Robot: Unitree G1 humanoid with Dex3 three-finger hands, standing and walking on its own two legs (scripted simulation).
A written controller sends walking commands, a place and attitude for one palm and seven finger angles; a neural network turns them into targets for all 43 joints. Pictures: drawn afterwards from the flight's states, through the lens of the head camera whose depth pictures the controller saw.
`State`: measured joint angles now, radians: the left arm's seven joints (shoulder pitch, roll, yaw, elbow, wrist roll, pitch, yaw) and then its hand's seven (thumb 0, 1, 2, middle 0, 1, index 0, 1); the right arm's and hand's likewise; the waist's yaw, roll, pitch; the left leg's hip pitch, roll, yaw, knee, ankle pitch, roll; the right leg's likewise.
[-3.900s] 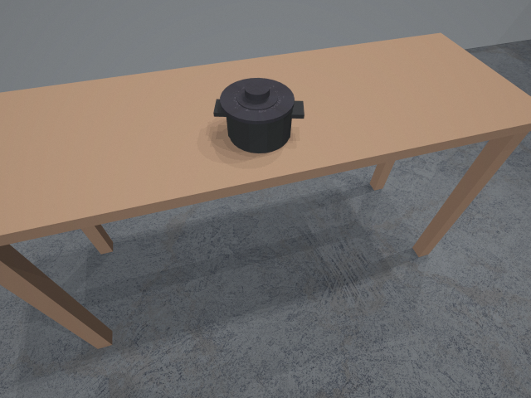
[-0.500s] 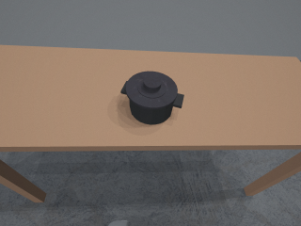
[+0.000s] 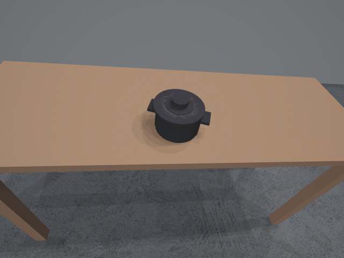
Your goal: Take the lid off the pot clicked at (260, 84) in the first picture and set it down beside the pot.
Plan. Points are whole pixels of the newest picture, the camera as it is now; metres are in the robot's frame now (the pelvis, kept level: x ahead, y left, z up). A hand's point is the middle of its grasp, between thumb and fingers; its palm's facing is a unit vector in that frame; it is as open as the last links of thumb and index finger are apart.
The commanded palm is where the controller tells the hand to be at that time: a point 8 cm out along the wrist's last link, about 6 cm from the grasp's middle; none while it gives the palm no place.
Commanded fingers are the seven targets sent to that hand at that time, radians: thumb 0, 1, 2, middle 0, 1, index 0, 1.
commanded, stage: come to a stop and stand still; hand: left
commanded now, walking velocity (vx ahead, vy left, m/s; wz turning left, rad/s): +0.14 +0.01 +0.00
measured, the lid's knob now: (180, 100) +0.53 +0.01 +0.08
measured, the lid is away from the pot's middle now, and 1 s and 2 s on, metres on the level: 0.01 0.01 0.01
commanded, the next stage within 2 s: look again from close up in 1.28 s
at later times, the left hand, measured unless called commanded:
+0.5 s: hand out of the picture -0.05 +0.14 -0.18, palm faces +0.11 -0.98 -0.15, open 7.4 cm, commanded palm none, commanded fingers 0.00 0.90 0.90 -0.20 -0.30 -0.20 -0.30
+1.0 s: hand out of the picture +0.06 +0.21 -0.18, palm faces +0.05 -0.97 -0.24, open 7.4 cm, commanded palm none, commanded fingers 0.00 0.90 0.90 -0.20 -0.30 -0.20 -0.30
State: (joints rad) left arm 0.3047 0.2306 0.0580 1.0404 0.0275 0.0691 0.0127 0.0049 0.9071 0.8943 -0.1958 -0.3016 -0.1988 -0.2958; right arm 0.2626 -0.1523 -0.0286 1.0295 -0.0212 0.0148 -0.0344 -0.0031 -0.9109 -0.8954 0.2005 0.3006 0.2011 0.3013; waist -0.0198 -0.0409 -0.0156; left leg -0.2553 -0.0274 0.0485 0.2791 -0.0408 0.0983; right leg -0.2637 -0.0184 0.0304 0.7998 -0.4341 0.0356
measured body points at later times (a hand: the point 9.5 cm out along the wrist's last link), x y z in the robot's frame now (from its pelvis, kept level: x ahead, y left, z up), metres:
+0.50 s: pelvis -0.01 +0.00 -0.01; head +0.00 -0.01 +0.44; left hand -0.05 +0.20 -0.16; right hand -0.03 -0.23 -0.17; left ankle -0.02 +0.14 -0.71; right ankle -0.07 -0.11 -0.75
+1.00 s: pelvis +0.02 +0.02 -0.01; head +0.04 +0.01 +0.44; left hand +0.06 +0.26 -0.16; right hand +0.04 -0.21 -0.17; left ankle -0.01 +0.14 -0.75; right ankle +0.00 -0.09 -0.75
